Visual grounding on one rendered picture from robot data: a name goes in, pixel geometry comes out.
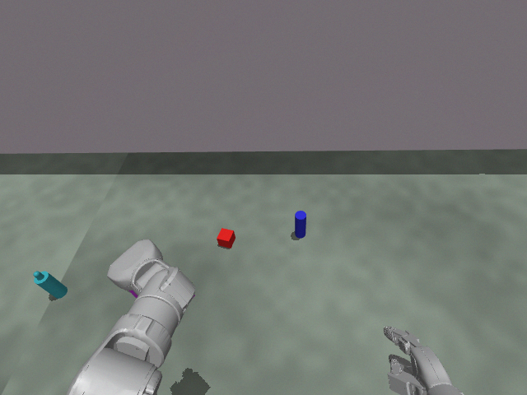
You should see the left robot hand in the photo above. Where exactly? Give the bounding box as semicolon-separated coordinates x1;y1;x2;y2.
107;239;163;293

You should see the left robot arm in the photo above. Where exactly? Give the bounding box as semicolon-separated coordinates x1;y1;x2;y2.
66;258;195;395

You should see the right robot hand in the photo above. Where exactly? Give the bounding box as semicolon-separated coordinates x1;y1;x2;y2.
384;326;453;395

